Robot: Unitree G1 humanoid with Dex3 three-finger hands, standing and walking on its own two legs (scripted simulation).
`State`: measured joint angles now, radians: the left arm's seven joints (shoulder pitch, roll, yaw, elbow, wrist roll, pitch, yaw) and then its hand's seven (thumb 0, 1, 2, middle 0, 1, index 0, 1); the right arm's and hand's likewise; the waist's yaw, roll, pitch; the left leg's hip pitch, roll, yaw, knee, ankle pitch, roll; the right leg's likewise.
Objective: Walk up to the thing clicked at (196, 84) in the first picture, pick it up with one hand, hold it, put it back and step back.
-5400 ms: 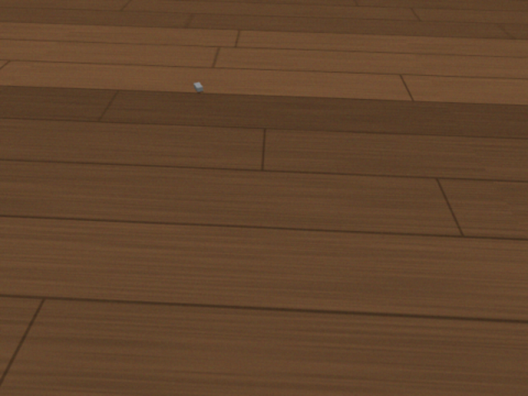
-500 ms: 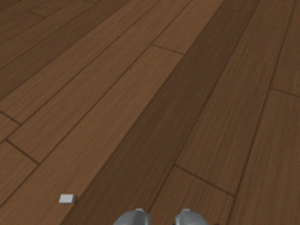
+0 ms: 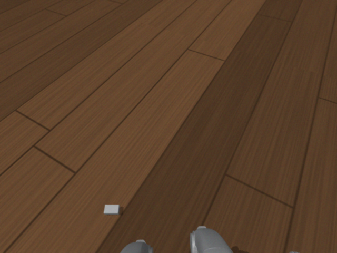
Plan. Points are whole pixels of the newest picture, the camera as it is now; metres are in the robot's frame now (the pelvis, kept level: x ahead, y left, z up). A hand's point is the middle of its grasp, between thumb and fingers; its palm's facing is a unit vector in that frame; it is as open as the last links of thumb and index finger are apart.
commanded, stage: walk up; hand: left
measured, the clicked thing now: (112, 209) +0.42 +0.31 -0.71
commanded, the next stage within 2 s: none
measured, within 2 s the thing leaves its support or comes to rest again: neither
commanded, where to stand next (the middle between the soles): +0.04 +0.11 m, yaw -7 degrees
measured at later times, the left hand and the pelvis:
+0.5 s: hand out of the picture +0.04 +0.52 -0.14, palm faces -0.06 -0.87 -0.49, open 7.4 cm; pelvis -0.04 +0.20 +0.00, yaw -5 degrees
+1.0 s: hand (19, 241) +0.19 +0.38 -0.12, palm faces -0.25 -0.91 -0.34, open 7.4 cm; pelvis -0.01 +0.17 +0.02, yaw -12 degrees
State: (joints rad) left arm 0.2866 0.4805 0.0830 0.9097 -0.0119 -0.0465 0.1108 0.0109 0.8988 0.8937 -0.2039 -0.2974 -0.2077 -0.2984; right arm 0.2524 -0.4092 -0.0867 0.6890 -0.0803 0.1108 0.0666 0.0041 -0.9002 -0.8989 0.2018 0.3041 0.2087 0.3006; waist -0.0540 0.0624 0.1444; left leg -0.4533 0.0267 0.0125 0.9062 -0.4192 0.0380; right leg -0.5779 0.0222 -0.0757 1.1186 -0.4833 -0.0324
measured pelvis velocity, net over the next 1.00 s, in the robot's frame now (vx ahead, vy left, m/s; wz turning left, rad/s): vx -0.01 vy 0.17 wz -0.21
